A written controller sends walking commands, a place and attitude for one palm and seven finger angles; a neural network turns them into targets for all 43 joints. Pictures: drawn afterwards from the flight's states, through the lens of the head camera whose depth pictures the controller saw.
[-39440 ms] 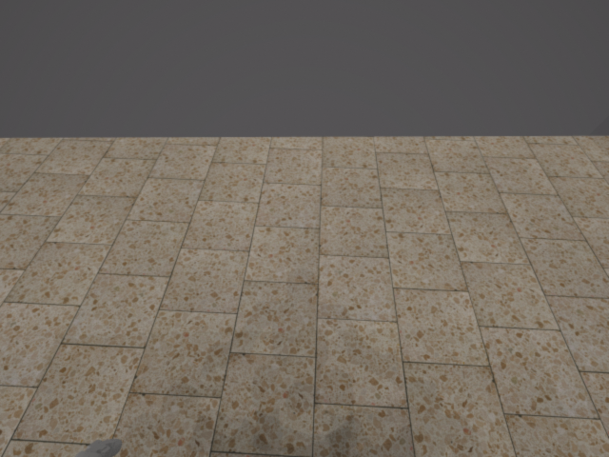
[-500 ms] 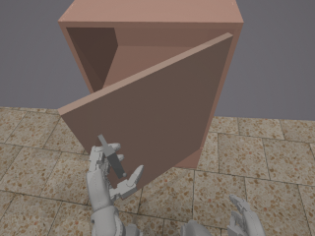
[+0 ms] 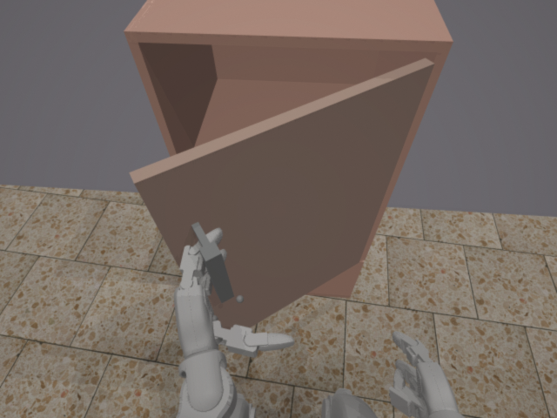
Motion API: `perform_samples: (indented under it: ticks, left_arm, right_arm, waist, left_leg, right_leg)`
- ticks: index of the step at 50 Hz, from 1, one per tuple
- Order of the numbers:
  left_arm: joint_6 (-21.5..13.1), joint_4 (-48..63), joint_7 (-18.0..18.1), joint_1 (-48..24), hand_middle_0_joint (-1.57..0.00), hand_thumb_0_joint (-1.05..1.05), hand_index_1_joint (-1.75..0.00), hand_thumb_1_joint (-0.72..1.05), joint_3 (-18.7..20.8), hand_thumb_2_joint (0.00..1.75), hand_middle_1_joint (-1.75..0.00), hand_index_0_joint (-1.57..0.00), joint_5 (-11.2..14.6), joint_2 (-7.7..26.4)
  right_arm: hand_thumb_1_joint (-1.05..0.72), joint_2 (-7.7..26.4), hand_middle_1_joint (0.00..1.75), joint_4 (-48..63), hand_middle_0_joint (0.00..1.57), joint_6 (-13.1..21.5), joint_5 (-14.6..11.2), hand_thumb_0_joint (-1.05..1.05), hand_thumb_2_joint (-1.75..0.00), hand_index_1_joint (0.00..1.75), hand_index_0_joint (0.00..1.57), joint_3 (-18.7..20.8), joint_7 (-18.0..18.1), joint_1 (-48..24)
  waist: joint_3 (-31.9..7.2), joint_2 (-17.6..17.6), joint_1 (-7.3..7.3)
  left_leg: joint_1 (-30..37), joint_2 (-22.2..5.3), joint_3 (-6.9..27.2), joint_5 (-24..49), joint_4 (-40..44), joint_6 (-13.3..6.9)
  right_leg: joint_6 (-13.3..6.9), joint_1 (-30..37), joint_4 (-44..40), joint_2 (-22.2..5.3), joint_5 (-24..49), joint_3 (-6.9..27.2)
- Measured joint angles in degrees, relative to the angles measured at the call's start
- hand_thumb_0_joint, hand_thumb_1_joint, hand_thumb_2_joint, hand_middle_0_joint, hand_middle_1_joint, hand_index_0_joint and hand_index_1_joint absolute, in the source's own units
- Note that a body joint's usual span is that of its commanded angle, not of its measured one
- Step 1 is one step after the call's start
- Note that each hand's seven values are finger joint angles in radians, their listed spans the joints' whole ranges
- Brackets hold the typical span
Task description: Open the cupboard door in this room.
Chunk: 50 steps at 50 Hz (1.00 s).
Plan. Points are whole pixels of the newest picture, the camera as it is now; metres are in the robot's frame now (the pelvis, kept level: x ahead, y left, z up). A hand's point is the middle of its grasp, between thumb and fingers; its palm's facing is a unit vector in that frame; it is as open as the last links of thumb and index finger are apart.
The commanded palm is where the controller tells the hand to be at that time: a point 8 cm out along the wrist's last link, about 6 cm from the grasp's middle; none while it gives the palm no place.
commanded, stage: slide the hand sideways off the handle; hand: left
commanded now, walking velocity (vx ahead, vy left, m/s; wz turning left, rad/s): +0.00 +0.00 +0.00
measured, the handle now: (212, 263) +0.32 +0.12 +0.04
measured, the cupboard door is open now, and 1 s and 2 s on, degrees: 36 39 39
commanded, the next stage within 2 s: draw the hand back to the body in 1.26 s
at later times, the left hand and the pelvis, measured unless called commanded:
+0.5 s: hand (228, 334) +0.22 +0.08 +0.05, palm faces -0.10 -1.00 +0.02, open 16.2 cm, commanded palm +0.20 +0.14 +0.05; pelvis +0.00 +0.03 -0.01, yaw -1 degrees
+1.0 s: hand (181, 365) +0.19 +0.13 +0.04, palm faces -0.04 -1.00 -0.01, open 16.2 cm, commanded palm +0.15 +0.20 +0.05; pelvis +0.01 +0.02 -0.03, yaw -1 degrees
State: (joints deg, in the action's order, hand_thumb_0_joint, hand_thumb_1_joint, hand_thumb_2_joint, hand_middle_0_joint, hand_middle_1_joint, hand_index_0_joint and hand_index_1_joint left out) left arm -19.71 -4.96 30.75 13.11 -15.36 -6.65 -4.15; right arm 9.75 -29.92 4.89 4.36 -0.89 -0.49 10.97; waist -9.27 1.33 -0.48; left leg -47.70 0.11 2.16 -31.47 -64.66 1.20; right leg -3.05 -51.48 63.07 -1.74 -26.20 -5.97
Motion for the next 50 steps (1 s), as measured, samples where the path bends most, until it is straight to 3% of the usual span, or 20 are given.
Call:
perform_samples:
  ticks: [5,8,11,14,16,21,26,34,50]
  left_arm:
    - [0.7,0.8,-0.7,0.6,-0.32,-0.01,-0.61,-0.50,-0.8,0.30,-0.56,-0.32,-0.4,0.5]
    - [-0.4,3.1,-10.5,2.3,-0.28,-0.01,-0.54,-0.50,0.0,0.30,-0.49,-0.25,0.4,3.4]
    - [-1.4,5.8,-21.5,3.8,-0.23,-0.01,-0.46,-0.50,0.1,0.30,-0.42,-0.17,3.6,7.4]
    - [-1.0,8.4,-26.9,5.4,-0.18,-0.01,-0.40,-0.50,-0.4,0.30,-0.37,-0.14,7.0,8.7]
    - [-0.3,10.0,-27.3,6.7,-0.16,-0.01,-0.37,-0.51,-0.7,0.30,-0.35,-0.14,7.7,7.8]
    - [0.7,13.0,-25.1,9.3,-0.13,-0.01,-0.34,-0.51,-1.5,0.30,-0.32,-0.16,5.5,6.1]
    - [0.8,15.3,-25.2,12.1,-0.14,-0.01,-0.32,-0.50,-0.9,0.30,-0.31,-0.17,4.4,7.5]
    - [0.0,19.0,-27.4,17.8,-0.17,-0.01,-0.33,-0.50,1.3,0.30,-0.31,-0.20,6.8,9.4]
    - [-2.7,23.0,-34.3,24.7,-0.16,-0.01,-0.31,-0.50,8.3,0.30,-0.30,-0.17,11.9,12.1]
  right_arm:
    - [-0.91,0.0,0.30,0.4,0.20,-0.1,-0.1,0.02,-0.90,0.30,0.20,-0.5,-0.6,0.1]
    - [-0.91,0.8,0.30,1.8,0.20,0.3,-0.7,0.02,-0.90,0.30,0.20,-0.6,-0.8,1.1]
    - [-0.91,2.0,0.30,3.2,0.20,0.7,-1.8,0.02,-0.90,0.30,0.20,-0.4,-0.5,2.2]
    - [-0.91,2.7,0.30,4.7,0.20,0.9,-2.9,0.02,-0.90,0.30,0.20,-0.2,0.0,2.8]
    - [-0.91,2.9,0.30,5.7,0.20,0.9,-3.2,0.02,-0.90,0.30,0.20,0.0,0.1,3.2]
    - [-0.91,2.4,0.30,7.7,0.20,0.3,-2.9,0.02,-0.90,0.30,0.20,0.1,-0.3,4.0]
    - [-0.91,1.7,0.30,8.7,0.20,-1.0,-2.8,0.02,-0.90,0.30,0.20,-0.4,-0.5,4.3]
    - [-0.91,1.4,0.30,9.8,0.20,-1.4,-3.2,0.02,-0.90,0.30,0.20,-0.6,-0.5,4.2]
    - [-0.91,2.1,0.30,9.8,0.20,-1.6,-4.1,0.02,-0.90,0.30,0.20,0.9,1.1,2.8]
  waist:
    - [0.0,0.1,0.02]
    - [0.6,0.1,-0.14]
    - [1.3,0.8,-0.28]
    - [1.8,1.2,-0.15]
    - [1.8,1.2,0.04]
    - [1.1,0.4,0.34]
    - [0.7,-0.3,0.45]
    - [0.3,0.1,0.49]
    - [-0.4,0.1,-0.91]
  left_leg:
    - [0.1,0.2,-0.2,-0.2,-0.2,-0.5]
    - [-0.3,0.6,-0.1,-0.4,-1.0,-0.9]
    - [-1.0,0.9,0.0,-0.9,-2.3,-1.3]
    - [-1.5,1.0,-0.5,-1.4,-3.3,-1.7]
    - [-1.9,1.0,-0.9,-1.7,-3.7,-2.0]
    - [-2.9,1.0,-1.9,-2.3,-4.5,-2.5]
    - [-3.2,0.7,-2.1,-3.1,-5.2,-2.5]
    - [-3.3,0.4,-1.7,-3.8,-5.8,-2.4]
    - [-6.0,0.1,-0.7,-5.0,-8.9,-1.7]
  right_leg:
    - [0.5,0.3,-0.2,-0.1,0.1,0.2]
    - [0.7,0.0,0.5,-0.5,-0.2,0.2]
    - [1.1,-0.4,1.5,-0.9,-0.6,0.1]
    - [1.6,-0.9,2.2,-1.0,-0.8,0.5]
    - [1.8,-1.5,2.6,-1.0,-0.9,1.0]
    - [2.3,-3.0,3.7,-1.0,-1.3,2.0]
    - [2.4,-3.4,4.3,-0.6,-1.8,2.2]
    - [2.3,-3.3,4.4,-0.3,-2.3,1.8]
    - [1.6,-5.7,7.5,-0.2,-3.7,0.8]
